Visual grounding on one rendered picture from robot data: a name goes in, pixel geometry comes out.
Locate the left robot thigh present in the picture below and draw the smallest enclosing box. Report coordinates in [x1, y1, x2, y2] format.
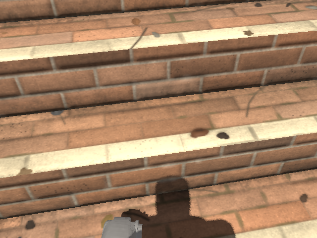
[101, 216, 143, 238]

